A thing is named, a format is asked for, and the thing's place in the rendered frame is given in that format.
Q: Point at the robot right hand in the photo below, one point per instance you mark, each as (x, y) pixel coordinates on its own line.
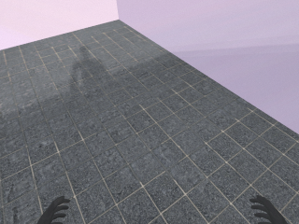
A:
(273, 215)

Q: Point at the robot left hand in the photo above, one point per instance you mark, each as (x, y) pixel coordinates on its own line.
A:
(49, 215)

